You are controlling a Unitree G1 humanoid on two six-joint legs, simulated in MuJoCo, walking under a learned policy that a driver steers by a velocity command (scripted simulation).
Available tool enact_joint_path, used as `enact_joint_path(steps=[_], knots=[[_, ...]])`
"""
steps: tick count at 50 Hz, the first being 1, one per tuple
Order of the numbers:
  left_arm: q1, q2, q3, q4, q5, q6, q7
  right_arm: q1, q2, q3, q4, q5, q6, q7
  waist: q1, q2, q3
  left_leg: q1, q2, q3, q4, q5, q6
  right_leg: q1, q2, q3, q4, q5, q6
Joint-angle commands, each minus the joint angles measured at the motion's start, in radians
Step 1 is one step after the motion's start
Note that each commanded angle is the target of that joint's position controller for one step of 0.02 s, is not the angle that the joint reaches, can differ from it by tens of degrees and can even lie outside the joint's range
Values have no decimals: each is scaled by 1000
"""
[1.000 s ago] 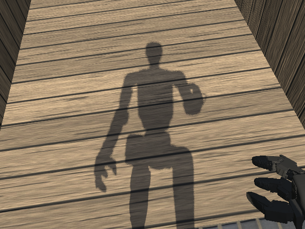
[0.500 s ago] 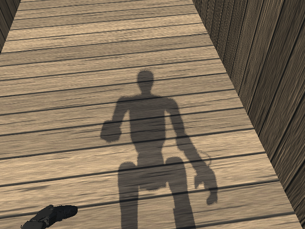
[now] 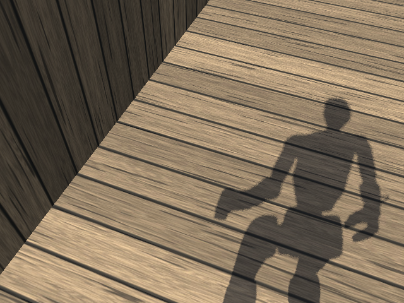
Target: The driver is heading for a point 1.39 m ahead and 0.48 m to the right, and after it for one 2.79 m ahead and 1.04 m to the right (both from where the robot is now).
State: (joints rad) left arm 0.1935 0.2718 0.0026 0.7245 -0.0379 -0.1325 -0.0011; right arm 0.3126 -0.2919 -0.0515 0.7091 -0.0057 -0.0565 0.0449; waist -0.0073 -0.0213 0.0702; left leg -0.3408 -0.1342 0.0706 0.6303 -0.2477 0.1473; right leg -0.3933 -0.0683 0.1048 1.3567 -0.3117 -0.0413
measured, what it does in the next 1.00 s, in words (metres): walks ahead, turning right: right foot, then left foot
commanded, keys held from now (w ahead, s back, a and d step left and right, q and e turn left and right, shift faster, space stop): w+e+shift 0.78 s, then w+shift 0.18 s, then w+q+shift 0.04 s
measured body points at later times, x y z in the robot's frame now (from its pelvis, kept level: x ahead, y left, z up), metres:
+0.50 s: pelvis +0.46 -0.10 +0.01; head +0.47 -0.10 +0.45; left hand +0.58 +0.15 -0.12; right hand +0.56 -0.39 -0.07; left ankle +0.43 +0.08 -0.61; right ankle +0.50 -0.14 -0.72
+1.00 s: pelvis +0.89 -0.22 +0.02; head +0.89 -0.24 +0.47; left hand +1.20 -0.15 -0.05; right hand +0.70 -0.44 -0.10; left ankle +0.96 -0.10 -0.72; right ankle +0.82 -0.31 -0.63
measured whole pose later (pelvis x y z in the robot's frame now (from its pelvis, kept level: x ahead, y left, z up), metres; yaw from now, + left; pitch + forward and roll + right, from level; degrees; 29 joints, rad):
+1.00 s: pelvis +0.89 -0.22 +0.02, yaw -43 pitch -1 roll +3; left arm 0.17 0.32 0.04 0.66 -0.03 -0.05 -0.01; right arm 0.42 -0.31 -0.07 0.77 0.01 -0.11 0.02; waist -0.08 -0.04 0.03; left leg -0.12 -0.05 0.00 0.39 -0.26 0.00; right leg -0.59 -0.03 0.05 1.21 -0.33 -0.08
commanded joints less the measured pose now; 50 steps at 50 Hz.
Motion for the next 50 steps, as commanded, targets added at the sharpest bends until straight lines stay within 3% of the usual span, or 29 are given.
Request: enact_joint_path(steps=[1,4,7,10,12,15,16,17,18,19,20,21,22,23,26,30,32,36,38,39,40,41,42,43,44,45,46,48,50], knots=[[106,128,32,-8,0,31,1,-52,-87,-18,-59,-12,-52,-9,57,6,-20,100,314,-454,-457,-134,118,-222,-120,34,-66,85,-3],[-9,91,22,-29,4,58,-2,2,-97,-22,-16,-8,-74,-21,8,26,69,58,257,-216,-513,101,55,-301,-108,10,-240,254,27],[-117,80,23,-53,3,41,-23,38,-88,-15,-1,-11,-90,-38,-50,1,78,105,202,-23,-550,256,-35,-269,-45,-70,-515,534,31],[-192,54,20,-76,-2,21,-59,95,-99,-13,36,-3,-91,-50,-83,20,90,203,235,47,-593,349,-77,-204,2,-122,-695,705,7],[-209,75,31,-93,-11,15,-74,96,-114,-13,45,-10,-74,-56,-70,61,77,348,255,78,-541,568,-108,-226,49,-166,-767,657,-17],[-111,134,62,-106,-14,34,-82,73,-189,-33,41,-37,-28,-87,28,155,-49,556,306,103,-281,1307,-152,-132,165,-280,-744,447,-61],[43,174,82,-79,-20,53,-76,29,-212,-41,30,-45,-11,-98,121,192,-115,545,327,100,-85,1488,-154,-2,179,-283,-696,351,-84],[320,236,111,-11,-20,76,-63,-59,-231,-46,4,-52,-2,-99,255,187,-215,419,335,77,205,1511,-144,270,147,-198,-658,301,-128],[511,259,118,39,-15,98,-41,-150,-190,-35,-16,-34,-14,-84,348,28,-235,183,207,96,664,921,-143,509,99,-88,-711,282,-165],[424,279,113,28,17,81,-40,13,34,24,-80,-9,-54,-53,123,-420,-261,-397,7,-77,1104,-333,-215,818,-75,399,-744,-13,-378],[332,199,97,-27,36,72,-36,-6,-35,42,-115,33,-105,-25,132,-240,-370,-497,29,-241,1071,-256,-131,819,-166,775,-1029,-462,-417],[310,157,91,-46,48,58,-32,-123,-104,27,-144,52,-125,-17,134,-83,-237,-496,79,-249,941,-169,-77,683,-161,764,-1131,-475,-344],[256,150,87,-48,47,46,-40,-148,-99,27,-154,41,-131,-20,58,112,-130,-450,118,-240,813,-111,-64,497,-142,715,-1159,-397,-308],[190,143,83,-66,40,35,-42,-149,-89,27,-139,9,-124,-29,15,160,-78,-381,147,-243,713,-85,-73,349,-90,634,-1158,-286,-303],[105,140,81,-91,25,38,-26,-101,-110,16,-122,-14,-87,-50,-54,91,5,-290,204,-227,534,-41,-145,117,19,440,-1184,-58,-301],[160,142,83,-57,2,45,5,-343,-35,37,-215,-33,-83,-58,48,16,57,-140,158,-138,112,259,-212,-81,127,265,-1168,139,-234],[207,152,90,-32,-6,55,8,-398,-23,34,-239,-12,-88,-53,96,-21,9,-7,106,-122,-22,390,-223,-92,130,282,-1155,113,-189],[227,131,94,-1,-18,68,19,-430,-98,-7,-259,38,-103,-51,94,-79,-20,2,107,-201,-196,345,-216,169,87,383,-1013,148,-144],[189,151,103,-8,1,81,17,-251,-165,-47,-228,50,-115,-54,-21,-100,-143,179,110,-182,-198,258,-175,266,85,368,-784,446,-102],[139,131,91,-38,33,87,8,-12,-186,-61,-189,54,-106,-62,-147,-107,-322,465,199,-214,-90,161,-134,186,95,315,-526,493,-68],[189,10,54,-67,61,84,2,191,-228,-66,-149,36,-94,-66,-154,97,-481,800,376,-473,-66,-136,-61,-59,170,206,-193,30,-51],[342,-16,23,-104,-27,69,-2,185,-284,-73,-104,9,-91,-36,-51,611,-555,927,585,-1086,-296,-562,99,-360,179,116,85,-231,-22],[277,72,31,-59,-42,78,11,108,-144,-52,-143,6,-81,-38,-102,406,-385,810,524,-1025,-347,-683,66,-444,83,89,133,-120,-20],[150,123,40,-71,-13,78,6,85,-98,-41,-121,7,-68,-43,-122,228,-236,664,462,-809,-346,-489,27,-442,64,46,102,-59,-23],[43,116,40,-93,15,72,7,79,-114,-42,-96,-4,-60,-40,-122,43,-140,527,409,-671,-358,-276,6,-403,47,26,53,-38,-28],[-7,95,40,-119,23,64,3,63,-112,-38,-72,-13,-61,-38,-96,30,-71,438,387,-594,-369,-157,23,-401,24,37,-6,-11,-32],[-15,77,38,-124,12,65,-3,50,-82,-27,-52,-16,-67,-34,-67,52,-44,366,368,-528,-391,-82,27,-359,0,45,-47,-9,-38],[1,41,28,-126,-5,76,-8,44,-26,-7,-17,7,-70,-18,-21,78,-33,310,351,-469,-426,-59,44,-349,-15,46,-115,-30,-46],[-49,23,14,-155,15,69,-17,41,-54,-7,7,29,-72,-18,14,71,42,239,363,-465,-474,-37,83,-406,-48,28,-239,5,-29]])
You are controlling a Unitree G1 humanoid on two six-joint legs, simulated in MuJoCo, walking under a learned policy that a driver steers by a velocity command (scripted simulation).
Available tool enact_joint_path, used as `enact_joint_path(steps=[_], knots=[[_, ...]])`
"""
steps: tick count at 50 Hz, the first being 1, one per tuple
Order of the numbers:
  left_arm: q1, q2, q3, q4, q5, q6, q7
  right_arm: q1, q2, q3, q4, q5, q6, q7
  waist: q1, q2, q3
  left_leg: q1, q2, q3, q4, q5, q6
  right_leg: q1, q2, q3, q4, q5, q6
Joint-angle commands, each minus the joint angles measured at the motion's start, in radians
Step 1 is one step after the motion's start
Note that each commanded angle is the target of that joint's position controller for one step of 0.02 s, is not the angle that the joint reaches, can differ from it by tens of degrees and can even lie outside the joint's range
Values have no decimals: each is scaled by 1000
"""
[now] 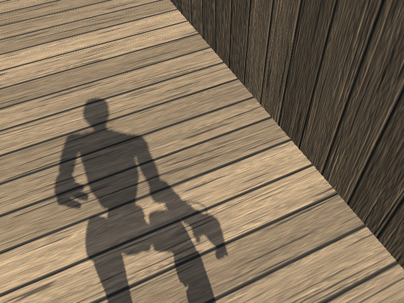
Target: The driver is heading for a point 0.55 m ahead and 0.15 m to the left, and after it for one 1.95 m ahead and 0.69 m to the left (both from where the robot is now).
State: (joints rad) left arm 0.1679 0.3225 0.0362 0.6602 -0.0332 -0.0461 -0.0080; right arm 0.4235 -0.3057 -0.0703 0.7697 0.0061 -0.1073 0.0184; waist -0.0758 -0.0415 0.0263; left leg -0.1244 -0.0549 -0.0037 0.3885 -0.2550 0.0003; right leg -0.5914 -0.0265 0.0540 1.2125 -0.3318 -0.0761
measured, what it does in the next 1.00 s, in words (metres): walks ahead, turning left: right foot, then left foot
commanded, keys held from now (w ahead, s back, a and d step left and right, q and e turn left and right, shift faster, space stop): w+q+shift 0.42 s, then q+shift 0.42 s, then shift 0.02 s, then e+shift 0.14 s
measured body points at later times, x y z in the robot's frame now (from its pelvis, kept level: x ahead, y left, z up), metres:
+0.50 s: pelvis +0.43 -0.01 -0.01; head +0.43 +0.02 +0.44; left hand +0.34 +0.28 -0.13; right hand +0.70 -0.21 -0.07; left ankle +0.53 +0.16 -0.66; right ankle +0.37 -0.16 -0.74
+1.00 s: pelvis +0.68 +0.10 +0.00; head +0.69 +0.14 +0.45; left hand +0.65 +0.43 -0.09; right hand +0.98 -0.02 -0.07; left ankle +0.67 +0.16 -0.74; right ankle +0.89 +0.04 -0.68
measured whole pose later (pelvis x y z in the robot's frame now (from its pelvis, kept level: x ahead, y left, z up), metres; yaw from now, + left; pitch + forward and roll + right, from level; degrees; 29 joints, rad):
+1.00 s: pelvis +0.68 +0.10 +0.00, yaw +42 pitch +0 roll -1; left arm 0.06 0.32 0.04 0.70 0.01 -0.03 0.02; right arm 0.19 -0.30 -0.05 0.62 -0.01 0.03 -0.05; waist -0.02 -0.05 0.07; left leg -0.27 -0.19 -0.20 0.45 -0.14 0.10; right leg -0.62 -0.03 0.14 0.87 -0.13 0.11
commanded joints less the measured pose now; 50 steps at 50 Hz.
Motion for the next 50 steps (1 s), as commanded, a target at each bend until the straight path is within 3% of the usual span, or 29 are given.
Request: enact_joint_path(steps=[1,4,7,9,10,11,12,13,14,15,16,17,18,19,21,23,25,27,30,31,32,33,34,35,36,39,42,45,50], knots=[[-56,-25,-25,-107,23,-28,-16,-71,-67,5,-51,19,-20,3,87,79,109,0,279,-376,-254,3,237,-219,-99,62,-173,93,20],[-195,-3,-32,-150,41,-63,-39,-38,-133,-12,-39,31,-23,-14,48,44,133,-137,240,-258,-330,106,209,-6,-62,7,-462,342,60],[-249,35,-13,-158,22,-78,-51,37,-149,-8,-10,39,-10,-15,30,78,111,-98,255,-216,-325,176,189,179,-10,-14,-605,403,70],[-183,89,18,-150,14,-85,-38,70,-154,-3,13,27,6,-18,87,128,38,-2,259,-203,-166,482,150,298,28,-23,-646,334,46],[-73,127,42,-132,12,-83,-28,78,-171,-3,24,14,16,-17,164,152,-53,-5,227,-169,21,669,122,454,59,-56,-648,260,25],[113,150,61,-98,14,-73,-12,46,-172,1,9,2,19,-17,276,171,-161,-179,188,-151,284,653,82,733,3,-29,-587,229,14],[334,238,82,-58,25,-58,10,76,-57,35,-24,-38,13,-22,312,-22,-362,-388,116,-124,671,178,51,1040,-244,255,-574,16,-16],[340,270,80,-40,46,-58,-11,214,57,65,-53,47,-5,-21,206,-373,-559,-582,42,-161,972,-214,44,1153,-425,813,-855,-439,-158],[287,160,61,-33,34,-55,-12,98,-41,40,-48,82,-3,-32,224,-226,-357,-710,95,-155,1072,-166,44,1021,-384,801,-959,-521,-124],[251,110,49,-13,25,-55,-7,-20,-60,32,-74,79,2,-36,227,-147,-191,-782,132,-113,1088,-102,44,904,-366,614,-938,-363,-102],[203,77,42,5,38,-57,-8,-78,-53,31,-78,55,13,-37,192,-16,-100,-735,177,-100,1044,-54,43,746,-330,455,-939,-151,-90],[151,41,37,18,56,-61,-9,-85,-38,25,-85,37,26,-31,140,-47,-59,-680,209,-109,989,-22,42,626,-299,348,-950,-38,-94],[108,9,32,30,63,-63,-8,-72,-13,24,-85,40,47,-19,98,-74,-29,-629,236,-118,967,-24,40,545,-280,258,-971,27,-89],[68,-7,33,42,52,-65,-8,-74,14,27,-93,46,68,-14,71,-84,2,-616,254,-118,947,-45,38,481,-282,189,-1013,44,-85],[16,3,40,53,37,-74,-5,-120,24,29,-117,40,96,-11,42,-48,76,-647,278,-116,906,-27,25,408,-296,68,-1066,160,-81],[-63,33,46,42,44,-76,8,-161,9,27,-144,21,95,-2,7,-19,134,-615,263,-90,756,114,12,337,-243,-107,-1077,379,-56],[-82,81,58,36,37,-76,25,-207,-9,24,-150,-1,82,25,19,27,119,-447,203,11,489,331,22,300,-165,-249,-1061,474,-22],[-30,158,76,47,22,-74,34,-211,-40,8,-150,-2,76,52,29,37,57,-312,125,84,366,435,39,388,-171,-276,-995,668,1],[-36,228,98,35,-14,-41,28,18,-160,-50,-107,11,101,51,-100,-20,-99,-37,-1,156,347,296,106,494,-188,-273,-598,1066,33],[-41,200,90,34,-13,-38,19,158,-226,-86,-75,10,113,34,-177,22,-163,194,-17,118,313,334,141,380,-168,-260,-328,947,70],[11,57,53,38,10,-42,6,93,-266,-87,-73,22,118,10,-94,283,-69,234,68,-59,216,628,184,203,-2,-233,35,-109,133],[219,0,28,13,32,-56,-7,-74,-330,-69,-174,-20,97,13,108,469,-194,352,262,-562,187,963,406,-42,141,-77,386,-411,167],[248,125,37,-2,30,-65,-6,-96,-312,-73,-241,-30,78,36,61,287,-426,420,368,-803,20,621,461,-59,115,101,423,-334,140],[109,163,44,-33,18,-64,0,-122,-279,-71,-252,-11,65,44,35,131,-346,330,329,-810,-66,273,408,-94,91,106,318,-230,110],[14,143,42,-44,31,-49,19,-166,-235,-62,-243,11,57,39,52,-6,-211,197,283,-753,-95,90,319,-119,50,101,193,-133,96],[3,152,48,-32,49,-7,32,-253,-195,-53,-262,-8,61,9,120,30,-130,-81,193,-561,-77,386,287,43,18,127,20,-92,110],[-51,81,31,-35,64,2,28,-220,-201,-56,-245,7,93,-31,106,9,-152,-126,144,-444,-21,676,280,65,50,99,-138,-45,159],[-39,75,24,0,44,13,25,-225,-167,-39,-243,4,129,-72,92,37,-204,-95,143,-373,2,615,231,67,36,75,-228,126,196],[-81,49,2,10,46,6,25,-229,-28,29,-188,-38,124,-64,55,131,-136,-133,141,-292,-36,428,190,186,-38,52,-399,293,179]])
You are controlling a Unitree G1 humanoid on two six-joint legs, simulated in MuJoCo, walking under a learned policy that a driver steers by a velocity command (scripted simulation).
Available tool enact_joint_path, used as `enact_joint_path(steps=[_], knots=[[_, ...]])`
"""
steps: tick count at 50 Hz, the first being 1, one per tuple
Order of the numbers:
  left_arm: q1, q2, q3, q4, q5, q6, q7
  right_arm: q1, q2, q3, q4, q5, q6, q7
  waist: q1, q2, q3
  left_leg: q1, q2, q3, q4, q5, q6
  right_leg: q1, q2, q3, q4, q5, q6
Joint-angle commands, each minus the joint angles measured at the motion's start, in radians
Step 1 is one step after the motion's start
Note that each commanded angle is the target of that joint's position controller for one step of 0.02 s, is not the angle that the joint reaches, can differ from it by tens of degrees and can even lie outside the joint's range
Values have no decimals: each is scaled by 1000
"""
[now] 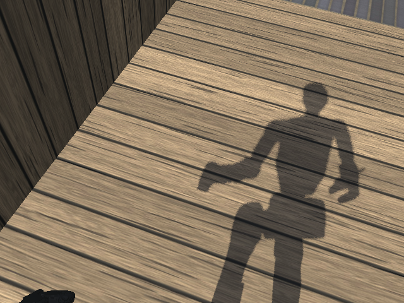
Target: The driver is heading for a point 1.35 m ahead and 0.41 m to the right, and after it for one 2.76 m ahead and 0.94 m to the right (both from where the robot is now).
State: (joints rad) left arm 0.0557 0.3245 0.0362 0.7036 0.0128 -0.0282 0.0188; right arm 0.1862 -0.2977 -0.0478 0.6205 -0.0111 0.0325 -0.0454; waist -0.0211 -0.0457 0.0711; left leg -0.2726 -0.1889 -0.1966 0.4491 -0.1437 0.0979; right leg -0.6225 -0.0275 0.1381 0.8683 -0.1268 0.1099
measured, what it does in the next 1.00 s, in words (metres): walks ahead, turning right: right foot, then left foot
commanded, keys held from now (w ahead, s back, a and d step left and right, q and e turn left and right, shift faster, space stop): e+shift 0.60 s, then shift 0.04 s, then q+shift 0.36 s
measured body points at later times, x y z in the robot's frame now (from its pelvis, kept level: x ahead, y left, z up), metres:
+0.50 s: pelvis +0.08 -0.07 +0.01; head +0.13 -0.11 +0.45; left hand +0.30 +0.18 -0.08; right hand +0.18 -0.40 -0.09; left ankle +0.15 +0.07 -0.69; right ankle +0.07 -0.17 -0.74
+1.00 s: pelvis +0.12 -0.07 +0.01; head +0.17 -0.08 +0.45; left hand +0.40 +0.11 -0.09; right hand +0.10 -0.37 -0.10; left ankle +0.20 +0.03 -0.74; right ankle +0.04 -0.18 -0.73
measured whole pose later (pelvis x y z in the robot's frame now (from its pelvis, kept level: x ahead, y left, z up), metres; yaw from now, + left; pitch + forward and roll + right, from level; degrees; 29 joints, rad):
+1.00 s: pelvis +0.12 -0.07 +0.01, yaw -22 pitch +1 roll -1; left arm 0.11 0.30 0.06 0.67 -0.02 -0.01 0.03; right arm 0.22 -0.29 -0.07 0.73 0.04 0.04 -0.03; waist -0.05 0.00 0.07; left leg -0.26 -0.11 -0.30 0.43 -0.17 0.00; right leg -0.22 0.08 0.16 0.54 -0.39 0.09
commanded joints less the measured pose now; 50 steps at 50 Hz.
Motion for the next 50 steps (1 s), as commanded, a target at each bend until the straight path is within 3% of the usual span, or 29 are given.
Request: enact_joint_path(steps=[1,3,5,8,9,10,11,12,13,14,15,16,17,19,22,29,32,33,34,35,36,37,38,39,40,42,46,50], knots=[[27,52,1,-24,-4,-14,-4,13,-26,14,-22,-30,-27,10,-16,145,-154,11,284,-83,-100,323,97,256,-33,-39,-104,89,-20],[11,103,15,-35,-14,-23,-12,13,-93,-1,5,-36,-34,26,-29,168,-102,53,329,-105,-85,347,115,239,-18,-61,-141,-27,-43],[2,142,27,-53,-27,-26,-22,22,-143,-19,24,-18,-22,25,-39,165,-73,151,375,-141,-42,416,133,156,0,-73,-160,-167,-64],[64,122,25,-46,-35,-26,-46,-5,-151,-29,35,15,1,8,-8,143,-84,262,398,-148,26,517,122,148,8,-83,-272,-159,-91],[100,118,25,-38,-31,-27,-51,-23,-153,-32,36,24,4,4,17,127,-94,252,372,-114,60,525,92,208,13,-75,-367,-30,-109],[129,161,38,-36,-22,-29,-50,-26,-148,-36,27,21,-2,-1,19,51,-124,206,292,-44,154,443,36,304,-21,23,-418,261,-147],[151,252,67,-36,-20,-32,-47,-55,-134,-37,-13,-6,-8,-5,0,-116,-146,69,134,72,310,228,-52,411,-134,250,-440,565,-249],[205,239,73,-31,-26,-25,-40,-139,-125,-37,-36,-24,-7,-7,64,-220,-135,-193,6,136,507,-376,-129,560,-267,448,-507,740,-390],[262,200,61,-22,-24,-23,-41,-109,-111,-36,-34,-19,-11,-5,68,-148,-194,-269,26,50,649,-515,-134,644,-280,488,-511,690,-408],[227,187,66,-35,-29,-19,-35,-98,-93,-36,-19,-1,-7,-3,47,-72,-200,-294,59,26,720,-477,-141,669,-235,420,-482,625,-369],[192,184,71,-48,-46,-12,-28,-107,-85,-37,-14,6,-3,-3,39,-23,-169,-333,78,27,705,-418,-152,658,-192,360,-470,592,-332],[180,175,71,-60,-53,2,-15,-130,-86,-39,-16,3,-6,0,41,-16,-188,-345,99,23,671,-367,-162,678,-170,335,-461,557,-321],[170,170,72,-68,-57,19,-5,-142,-75,-39,-19,11,-11,5,37,-27,-191,-325,99,34,614,-333,-170,667,-137,322,-468,506,-307],[178,177,82,-81,-47,45,14,-170,-59,-36,-20,20,-29,16,45,-54,-189,-314,80,47,495,-285,-182,669,-105,340,-474,441,-293],[179,195,95,-101,-41,62,31,-173,-74,-42,-4,24,-44,20,47,-86,-200,-267,65,39,361,-242,-197,644,-91,385,-471,403,-291],[130,201,108,-149,-44,81,32,-148,-114,-61,22,26,-75,39,43,-148,-173,-81,65,20,121,-163,-185,507,-45,494,-465,293,-262],[87,173,96,-169,-47,85,32,-75,-131,-75,55,25,-85,45,10,-146,-181,87,116,51,-103,31,-156,451,3,481,-408,155,-217],[144,124,77,-157,-37,84,30,-75,-147,-77,54,16,-82,44,36,-56,-219,186,227,-31,-137,102,-108,409,52,411,-312,-85,-184],[243,58,53,-133,-10,80,22,-133,-178,-67,20,-7,-70,40,98,180,-218,233,416,-234,-151,253,-20,319,182,264,-124,-447,-140],[211,128,73,-162,-19,70,26,-108,-202,-70,31,-45,-68,46,84,310,-139,141,520,-458,-189,252,131,192,224,183,52,-574,-92],[217,175,81,-135,-5,64,31,-143,-139,-50,25,-27,-75,49,90,222,-107,85,520,-443,-184,160,161,195,154,180,153,-504,-57],[194,168,77,-106,0,65,31,-172,-64,-21,25,-13,-79,52,81,149,-89,47,444,-325,-167,71,119,235,121,177,138,-425,-34],[189,119,63,-89,14,71,29,-176,-41,-3,33,-1,-76,56,86,135,-99,50,372,-265,-169,-35,74,266,83,122,85,-380,-9],[167,97,56,-98,20,69,25,-172,-68,-6,43,15,-68,55,71,168,-71,54,344,-269,-169,-27,71,250,67,67,49,-344,9],[129,88,52,-109,15,59,21,-145,-117,-20,50,23,-55,49,54,192,-45,56,311,-262,-159,22,67,239,64,15,-9,-337,15],[68,87,52,-122,-8,41,21,-51,-207,-54,59,25,-33,36,3,209,-50,123,291,-285,-130,105,77,221,103,-32,-95,-366,13],[58,86,57,-111,-33,18,21,-11,-210,-70,45,40,-16,21,-7,242,-123,238,309,-385,-113,199,88,242,125,2,-228,-326,-8],[127,85,65,-69,-40,-4,1,-47,-190,-81,17,61,5,5,40,231,-174,198,274,-402,-72,247,50,407,125,-4,-479,-165,-37]])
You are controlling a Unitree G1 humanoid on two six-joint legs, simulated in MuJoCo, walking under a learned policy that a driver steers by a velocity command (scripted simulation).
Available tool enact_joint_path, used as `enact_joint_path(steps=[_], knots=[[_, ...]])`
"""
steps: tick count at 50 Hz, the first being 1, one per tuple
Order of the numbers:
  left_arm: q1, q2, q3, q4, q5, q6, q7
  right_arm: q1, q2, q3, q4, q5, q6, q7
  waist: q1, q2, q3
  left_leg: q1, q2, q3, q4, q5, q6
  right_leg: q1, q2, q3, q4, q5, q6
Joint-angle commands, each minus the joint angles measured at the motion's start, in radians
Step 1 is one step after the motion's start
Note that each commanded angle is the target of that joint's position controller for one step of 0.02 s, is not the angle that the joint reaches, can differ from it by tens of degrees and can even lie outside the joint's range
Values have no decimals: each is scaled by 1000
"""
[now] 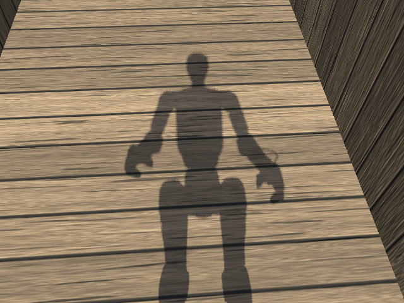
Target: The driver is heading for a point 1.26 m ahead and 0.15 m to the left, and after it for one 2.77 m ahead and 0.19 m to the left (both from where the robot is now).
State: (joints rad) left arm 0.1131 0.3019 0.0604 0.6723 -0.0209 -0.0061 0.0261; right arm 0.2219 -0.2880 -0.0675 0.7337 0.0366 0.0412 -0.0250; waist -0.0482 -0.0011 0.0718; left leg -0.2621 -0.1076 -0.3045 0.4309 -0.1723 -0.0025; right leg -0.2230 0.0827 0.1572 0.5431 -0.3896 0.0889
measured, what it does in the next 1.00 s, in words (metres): walks ahead: right foot, then left foot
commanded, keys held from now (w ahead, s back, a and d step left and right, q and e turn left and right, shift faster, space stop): q+shift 0.36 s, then shift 0.04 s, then e+shift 0.14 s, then w+e+shift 0.46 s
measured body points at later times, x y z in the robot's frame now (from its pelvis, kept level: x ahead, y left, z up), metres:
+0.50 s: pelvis +0.02 +0.01 -0.01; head +0.06 +0.04 +0.43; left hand -0.01 +0.32 -0.13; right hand +0.31 -0.15 -0.09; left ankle -0.01 +0.13 -0.74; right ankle -0.02 -0.12 -0.74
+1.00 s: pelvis +0.16 +0.05 -0.02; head +0.17 +0.02 +0.43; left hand +0.27 +0.33 -0.11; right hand +0.23 -0.23 -0.15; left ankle -0.01 +0.14 -0.74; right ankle +0.34 -0.09 -0.67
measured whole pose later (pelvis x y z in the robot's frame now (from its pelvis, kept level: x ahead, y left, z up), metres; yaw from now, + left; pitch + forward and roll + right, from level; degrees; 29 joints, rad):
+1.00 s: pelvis +0.16 +0.05 -0.02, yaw +4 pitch -1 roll +3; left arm 0.24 0.27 0.06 0.72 -0.05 0.00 -0.04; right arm 0.37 -0.29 -0.08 0.81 -0.01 -0.07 -0.01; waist -0.02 0.01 0.01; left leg 0.20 0.03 0.36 0.19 -0.36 -0.07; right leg -0.77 -0.18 -0.03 1.01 -0.04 -0.01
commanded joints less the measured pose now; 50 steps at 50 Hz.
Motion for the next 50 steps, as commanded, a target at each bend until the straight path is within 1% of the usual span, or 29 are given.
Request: enact_joint_path(steps=[1,2,3,4,5,6,7,8,9,12,14,15,18,22,23,24,25,26,27,28,29,30,31,32,34,37,39,43,50], knots=[[111,119,49,-16,-5,-27,-7,-99,-185,-59,-108,20,1,-21,88,174,-186,111,161,-265,-22,221,114,123,-19,-35,-264,227,-33],[124,155,59,-11,4,-22,-4,-61,-142,-47,-111,14,4,-22,70,90,-212,-35,100,-190,87,10,63,273,-147,46,-272,293,-83],[66,233,68,-27,37,-10,-4,-5,-87,-33,-128,0,-1,-19,12,-219,-168,-253,-53,12,264,-356,7,290,-358,284,-268,467,-217],[18,184,58,-53,79,-13,-7,29,-180,-61,-109,-7,-9,-17,20,-190,-129,-290,6,46,462,-446,-35,185,-464,313,-256,569,-301],[-32,137,43,-68,73,-16,-4,52,-223,-77,-89,-5,-5,-13,0,-129,-101,-284,43,73,568,-391,-51,150,-430,217,-242,594,-293],[-60,110,35,-69,57,-17,2,67,-214,-79,-73,-7,4,-14,-10,-105,-88,-294,56,95,610,-322,-63,147,-361,123,-225,560,-256],[-62,100,30,-66,39,-16,9,74,-191,-75,-68,-13,12,-15,-4,-118,-84,-333,69,111,669,-255,-75,171,-326,68,-207,562,-237],[-54,93,25,-62,31,-14,15,72,-169,-67,-74,-14,17,-10,6,-134,-73,-358,85,138,725,-222,-89,169,-309,13,-195,653,-241],[-37,93,23,-60,34,-10,19,51,-160,-61,-90,-10,17,-4,20,-136,-65,-374,102,179,744,-200,-102,167,-298,-32,-198,707,-255],[36,110,25,-46,46,10,25,-42,-137,-42,-151,3,12,13,85,-129,-59,-435,160,252,673,-163,-138,237,-320,-80,-218,736,-305],[39,142,33,-38,37,15,23,-65,-130,-35,-183,0,13,19,95,-110,-58,-430,187,266,599,-153,-144,264,-349,-100,-232,720,-311],[37,147,33,-33,41,14,22,-72,-117,-28,-191,-1,15,24,97,-105,-59,-420,193,279,556,-145,-139,271,-352,-124,-230,717,-310],[32,177,46,-22,37,5,4,-94,-102,-20,-217,-11,20,37,101,-103,-65,-345,206,321,448,-127,-111,257,-370,-200,-225,746,-304],[49,209,55,20,-5,-4,-28,-105,-86,-10,-229,-21,32,36,84,-93,-95,-169,142,351,269,-200,-63,240,-389,-191,-157,892,-308],[37,211,52,29,-20,-8,-35,-88,-87,-9,-219,-25,35,33,64,-98,-104,-111,125,347,175,-167,-38,238,-385,-184,-124,906,-297],[20,195,41,40,-35,-15,-41,-45,-98,-13,-196,-31,35,29,24,-87,-121,13,110,340,17,-30,0,194,-357,-201,-69,889,-263],[55,151,19,64,-30,-29,-49,15,-143,-22,-168,-43,34,17,-4,-27,-169,235,135,289,-106,266,41,85,-311,-231,-1,826,-200],[71,55,-28,48,32,-44,-56,107,-208,-25,-157,-65,30,-3,-7,153,-330,571,374,69,10,857,123,-122,-242,-254,145,325,-115],[140,29,-37,71,35,-29,-62,58,-140,1,-149,-77,17,-2,21,194,-426,510,545,-25,28,897,316,-148,-178,-165,272,-315,-54],[84,160,1,76,1,-11,-57,73,-160,-17,-144,-50,3,11,-42,87,-367,462,506,15,-48,530,332,-223,-157,-128,432,-355,-42],[65,183,17,59,-23,-11,-58,85,-213,-39,-105,-25,-9,12,-38,99,-263,418,461,41,-137,10,281,-341,-168,-131,501,-280,-59],[63,178,22,65,-28,-9,-52,45,-219,-43,-94,-9,-23,8,-21,128,-174,344,434,39,-217,-354,222,-394,-185,-132,519,-197,-70],[63,189,31,67,-20,-4,-44,7,-199,-36,-92,-7,-40,4,-9,177,-86,281,424,37,-287,-476,188,-433,-189,-125,535,-101,-65],[80,182,35,76,-24,-3,-43,-10,-175,-28,-94,-21,-61,-3,2,172,-44,247,424,52,-331,-493,168,-446,-191,-120,570,-9,-61],[118,141,36,89,-23,-13,-37,-24,-125,-19,-82,-37,-101,-6,22,159,-26,260,417,133,-363,-427,136,-485,-208,-103,610,118,-63],[118,108,36,74,-22,-12,-35,5,-106,-24,-53,-48,-132,3,24,127,-8,286,409,249,-369,-344,127,-572,-232,-98,636,217,-58],[122,91,36,59,-24,-9,-30,10,-104,-26,-44,-56,-137,4,32,123,14,264,410,305,-371,-317,126,-613,-243,-96,635,259,-42],[118,63,28,20,-22,-5,-34,26,-118,-32,-21,-58,-136,5,51,89,69,259,444,389,-392,-264,145,-691,-261,-96,610,327,-35],[-6,24,-5,-61,-32,-10,-81,60,-168,-54,6,-44,-116,20,28,32,154,379,447,596,-387,-74,119,-691,-290,-194,400,332,-136]])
